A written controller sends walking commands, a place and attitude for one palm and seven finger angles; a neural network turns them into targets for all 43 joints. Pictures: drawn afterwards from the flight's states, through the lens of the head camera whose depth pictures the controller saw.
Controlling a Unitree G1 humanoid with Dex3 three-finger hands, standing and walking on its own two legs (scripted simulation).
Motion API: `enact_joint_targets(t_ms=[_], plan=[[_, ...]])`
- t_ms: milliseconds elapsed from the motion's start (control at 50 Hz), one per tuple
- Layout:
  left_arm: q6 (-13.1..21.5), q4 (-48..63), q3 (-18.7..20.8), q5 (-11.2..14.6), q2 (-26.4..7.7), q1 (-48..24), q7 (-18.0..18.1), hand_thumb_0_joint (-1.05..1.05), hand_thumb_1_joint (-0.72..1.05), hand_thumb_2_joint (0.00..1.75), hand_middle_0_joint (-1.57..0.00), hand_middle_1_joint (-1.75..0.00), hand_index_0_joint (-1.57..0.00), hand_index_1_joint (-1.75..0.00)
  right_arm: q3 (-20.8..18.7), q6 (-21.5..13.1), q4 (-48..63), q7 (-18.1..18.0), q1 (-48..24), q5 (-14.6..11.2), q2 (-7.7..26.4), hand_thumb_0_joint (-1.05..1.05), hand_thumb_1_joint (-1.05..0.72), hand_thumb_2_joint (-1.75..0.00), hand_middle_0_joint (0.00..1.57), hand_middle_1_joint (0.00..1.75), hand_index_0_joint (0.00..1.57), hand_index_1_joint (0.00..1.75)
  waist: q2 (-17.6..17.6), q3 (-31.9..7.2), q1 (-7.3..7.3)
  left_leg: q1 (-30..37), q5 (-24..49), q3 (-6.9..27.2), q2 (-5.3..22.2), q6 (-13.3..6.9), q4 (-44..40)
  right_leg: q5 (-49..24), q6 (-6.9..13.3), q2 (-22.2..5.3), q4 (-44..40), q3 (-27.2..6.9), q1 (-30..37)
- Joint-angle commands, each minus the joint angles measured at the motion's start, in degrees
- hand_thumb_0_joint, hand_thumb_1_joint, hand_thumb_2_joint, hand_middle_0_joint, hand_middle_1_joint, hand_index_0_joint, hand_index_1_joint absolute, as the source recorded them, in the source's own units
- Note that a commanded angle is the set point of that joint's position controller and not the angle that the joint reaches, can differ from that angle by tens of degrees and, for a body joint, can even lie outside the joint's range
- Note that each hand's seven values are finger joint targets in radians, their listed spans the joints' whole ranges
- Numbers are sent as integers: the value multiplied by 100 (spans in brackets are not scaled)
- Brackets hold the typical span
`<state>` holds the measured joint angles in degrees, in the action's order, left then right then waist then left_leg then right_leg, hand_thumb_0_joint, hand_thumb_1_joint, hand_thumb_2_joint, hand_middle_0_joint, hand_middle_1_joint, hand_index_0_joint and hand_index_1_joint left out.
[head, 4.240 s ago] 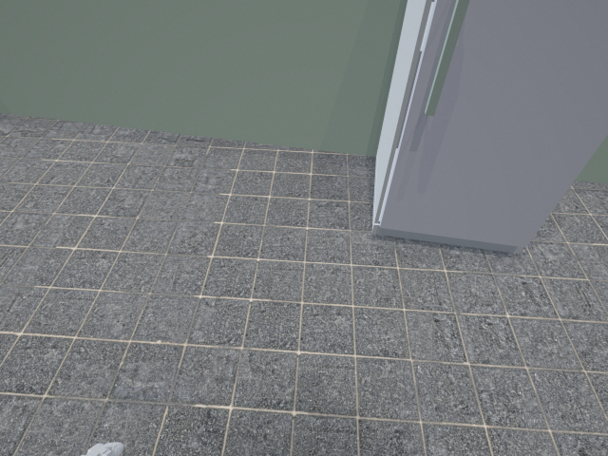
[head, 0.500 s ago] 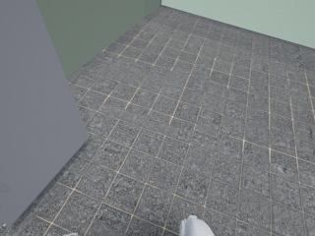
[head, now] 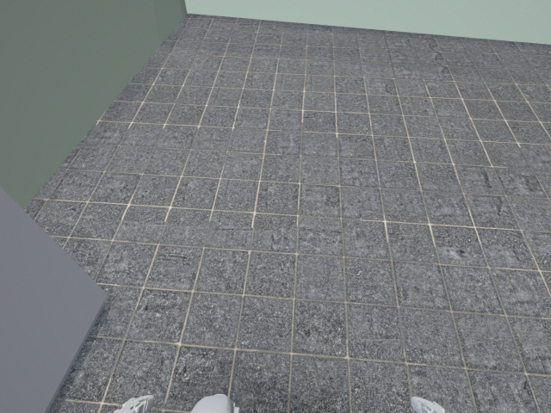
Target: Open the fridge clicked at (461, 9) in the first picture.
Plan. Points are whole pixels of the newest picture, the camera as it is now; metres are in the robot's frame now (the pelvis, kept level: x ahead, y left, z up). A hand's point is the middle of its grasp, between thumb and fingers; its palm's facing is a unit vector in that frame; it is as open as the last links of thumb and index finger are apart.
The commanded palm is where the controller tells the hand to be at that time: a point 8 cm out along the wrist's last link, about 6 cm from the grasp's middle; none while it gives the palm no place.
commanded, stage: walk to a spot facing it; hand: left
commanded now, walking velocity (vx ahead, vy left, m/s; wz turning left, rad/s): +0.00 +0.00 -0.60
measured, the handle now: out of the picture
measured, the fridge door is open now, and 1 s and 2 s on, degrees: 0 0 0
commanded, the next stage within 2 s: turn to face it in 1.50 s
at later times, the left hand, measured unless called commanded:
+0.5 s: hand (148, 412) +0.14 +0.23 -0.17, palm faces -0.31 -0.93 -0.19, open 7.4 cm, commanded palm none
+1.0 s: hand (197, 386) +0.18 +0.15 -0.15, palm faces -0.54 -0.82 -0.21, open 7.4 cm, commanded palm none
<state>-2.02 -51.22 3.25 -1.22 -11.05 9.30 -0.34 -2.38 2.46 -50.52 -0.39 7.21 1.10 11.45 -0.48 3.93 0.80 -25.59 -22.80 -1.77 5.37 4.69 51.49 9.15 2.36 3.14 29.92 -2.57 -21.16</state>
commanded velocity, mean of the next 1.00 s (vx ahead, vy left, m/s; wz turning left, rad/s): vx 0.06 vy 0.00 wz -0.60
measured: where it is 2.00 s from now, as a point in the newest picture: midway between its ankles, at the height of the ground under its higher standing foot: outside the picture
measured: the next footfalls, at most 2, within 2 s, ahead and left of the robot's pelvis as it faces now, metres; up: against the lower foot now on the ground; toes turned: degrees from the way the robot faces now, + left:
left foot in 0.10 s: +0.04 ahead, +0.14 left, +0.00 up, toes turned +0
right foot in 0.62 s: -0.03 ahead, -0.09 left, +0.00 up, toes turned -32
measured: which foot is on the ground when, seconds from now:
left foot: up 0.00-0.08, down 0.10-0.62, up 0.64-1.00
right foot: down 0.00-0.10, up 0.12-0.60, down 0.62-1.00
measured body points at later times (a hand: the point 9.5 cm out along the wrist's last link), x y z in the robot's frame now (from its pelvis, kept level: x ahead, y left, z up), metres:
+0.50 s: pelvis +0.00 +0.06 +0.01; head +0.05 +0.07 +0.46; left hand +0.16 +0.27 -0.15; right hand -0.05 -0.20 -0.12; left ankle +0.00 +0.14 -0.73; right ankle -0.07 -0.09 -0.67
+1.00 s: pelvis +0.00 +0.04 +0.00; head +0.02 +0.03 +0.45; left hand +0.21 +0.19 -0.14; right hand -0.08 -0.23 -0.13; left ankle +0.09 +0.15 -0.70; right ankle -0.06 -0.07 -0.73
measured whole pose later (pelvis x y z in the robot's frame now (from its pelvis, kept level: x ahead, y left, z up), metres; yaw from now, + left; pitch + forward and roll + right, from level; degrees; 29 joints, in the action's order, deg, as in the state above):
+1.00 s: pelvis +0.00 +0.04 +0.00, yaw -37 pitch +0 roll +0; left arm -1.6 -52.2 3.3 -1.2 -11.5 11.6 -0.9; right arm -3.2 2.2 -51.4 0.3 10.1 1.4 13.4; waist -0.2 2.9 0.9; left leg -22.4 -24.2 -3.0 4.9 5.1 46.4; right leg 14.0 0.8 2.1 28.8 -4.3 -14.9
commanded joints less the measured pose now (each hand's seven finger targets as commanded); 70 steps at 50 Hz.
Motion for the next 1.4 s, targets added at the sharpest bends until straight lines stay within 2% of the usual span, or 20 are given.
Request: enact_joint_targets(t_ms=[0, 60, 80, 100, 140, 220, 440, 560, 580, 600, 620, 760, 940, 1000, 1020, 1040, 1060, 1100, 1200, 1380], plan=[[46, 445, 367, -22, -1267, 71, 77, 0, 90, 90, -20, -30, -20, -30, -190, -132, 344, -102, 336, -71, 508, 0, -90, -90, 20, 30, 20, 30, 1142, -804, 29, 603, -165, -58, -347, -97, -1010, -680, 673, -1324, -939, -1904, 457], [-16, 571, 327, 49, -1071, -197, 73, 0, 90, 90, -20, -30, -20, -30, -233, -241, 174, -180, 1077, -83, 716, 0, -90, -90, 20, 30, 20, 30, 601, -1065, -375, 2174, 633, 163, -68, -283, -2904, -235, 129, -828, -189, -1622, -364], [-31, 694, 265, 115, -683, -105, 23, 0, 90, 90, -20, -30, -20, -30, -315, -289, 223, -186, 1049, -8, 1248, 0, -90, -90, 20, 30, 20, 30, -1104, -976, -362, 2618, 346, 1674, 1353, -660, -3802, 1117, -254, 11, 1040, -770, -1402], [-37, 736, 286, 25, -732, -171, -10, 0, 90, 90, -20, -30, -20, -30, -361, -244, 371, -166, 718, 13, 1532, 0, -90, -90, 20, 30, 20, 30, -1648, -511, -279, 1918, 734, 2295, 2346, -1058, -3999, 2267, -491, 41, 2424, -62, -1746], [-137, 396, 442, -68, -996, 310, -56, 0, 90, 90, -20, -30, -20, -30, -205, -258, 559, -196, -223, 14, 954, 0, -90, -90, 20, 30, 20, 30, -1315, -269, 143, 1039, 780, 1335, 1799, -1011, -3956, 1562, -612, -270, 3641, -306, -1353], [-125, 300, 374, -28, -753, 306, -150, 0, 90, 90, -20, -30, -20, -30, -217, -324, 468, -205, 179, 28, 885, 0, -90, -90, 20, 30, 20, 30, -792, -408, 6, 1987, 2636, 41, 1192, -1025, -3297, 1173, -719, -357, 4104, 120, -1547], [-125, 400, 225, -2, -510, -427, -150, 0, 90, 90, -20, -30, -20, -30, -382, -274, -27, -130, 1100, 37, 1063, 0, -90, -90, 20, 30, 20, 30, -1213, -476, -439, 2599, 3841, -637, 1639, -1137, -2883, 1640, -664, -609, 2100, 775, -852], [10, 328, 245, -3, -588, -5, -81, 0, 90, 90, -20, -30, -20, -30, -431, -248, -84, -49, 929, 30, 1144, 0, -90, -90, 20, 30, 20, 30, -899, -775, -93, 2062, 3508, -1167, 1680, -693, -1900, 587, -335, -434, 58, 984, 655], [87, 212, 289, -25, -901, 436, -35, 0, 90, 90, -20, -30, -20, -30, -408, -241, -39, -17, 959, -27, 1050, 0, -90, -90, 20, 30, 20, 30, -222, -1067, 152, 1423, 3042, -1340, 1530, -387, -906, -312, -149, -769, -651, 533, 1715], [164, 120, 407, -72, -1576, 804, 58, 0, 90, 90, -20, -30, -20, -30, -267, -206, 220, 9, 841, -48, 586, 0, -90, -90, 20, 30, 20, 30, 1725, -1071, 338, -499, -587, -1431, 687, -21, 408, -2352, 436, -2254, -884, -1564, 2803], [122, 52, 473, 47, -1825, 1034, 131, 0, 90, 90, -20, -30, -20, -30, -208, -132, 409, -54, 489, -35, 566, 0, -90, -90, 20, 30, 20, 30, 1740, -1153, 455, -1011, -1650, -624, 289, 33, 1341, -3949, 997, -2778, -686, -1972, 2626], [124, 413, 292, 29, -1222, -207, 153, 0, 90, 90, -20, -30, -20, -30, -247, 5, 96, -48, 691, 23, 637, 0, -90, -90, 20, 30, 20, 30, 820, -511, -181, -385, 45, -109, 240, 131, 1154, -1547, 667, -1540, -979, -817, 1017], [170, 291, 358, -23, -1367, 200, 30, 0, 90, 90, -20, -30, -20, -30, -223, -220, 434, 26, 106, 0, 649, 0, -90, -90, 20, 30, 20, 30, 1093, -410, 121, 163, -334, -164, -128, 23, -766, 1169, 810, -1507, -1327, -1910, 821], [133, 331, 356, 22, -1300, -112, -7, 0, 90, 90, -20, -30, -20, -30, -211, -323, 197, -36, 880, -15, 636, 0, -90, -90, 20, 30, 20, 30, 975, -476, -292, 1713, 401, -410, -361, -71, -2256, 1462, 483, -1084, -817, -1737, -47], [119, 399, 284, 55, -1026, -153, -31, 0, 90, 90, -20, -30, -20, -30, -242, -380, 60, -98, 1306, -11, 869, 0, -90, -90, 20, 30, 20, 30, 250, -635, -476, 2729, 287, -89, 18, -154, -2979, 1706, 202, -657, -108, -1390, -765], [109, 510, 203, 95, -561, -89, -85, 0, 90, 90, -20, -30, -20, -30, -380, -397, 1, -113, 1649, 56, 1488, 0, -90, -90, 20, 30, 20, 30, -1647, -716, -644, 3266, -1172, 1723, 1582, -468, -3827, 2425, -141, 151, 1536, -484, -1833], [116, 698, 226, 35, -632, -334, -106, 0, 90, 90, -20, -30, -20, -30, -388, -387, 53, -114, 1675, 67, 1746, 0, -90, -90, 20, 30, 20, 30, -1829, -314, -643, 2604, -1717, 2690, 2601, -962, -4335, 2518, -302, -128, 2629, -13, -2218], [56, 427, 371, -70, -867, -131, -180, 0, 90, 90, -20, -30, -20, -30, -236, -389, 202, -110, 837, 77, 1171, 0, -90, -90, 20, 30, 20, 30, -1043, 264, -220, 1460, -1346, 1777, 2052, -908, -4474, 1648, -385, -488, 3419, -83, -1750], [-34, 126, 281, -22, -487, 276, -216, 0, 90, 90, -20, -30, -20, -30, -114, -463, 69, -186, 965, 11, 806, 0, -90, -90, 20, 30, 20, 30, -854, 34, -92, 2040, 2910, -401, 1280, -743, -3552, 805, -589, -566, 3851, 339, -1579], [-66, 345, 187, -14, -308, -529, -171, 0, 90, 90, -20, -30, -20, -30, -257, -355, -295, -151, 1467, 47, 825, 0, -90, -90, 20, 30, 20, 30, -1054, 32, -363, 2619, 4174, -1147, 1553, -992, -2975, 922, -568, -689, 1997, 878, -1301]])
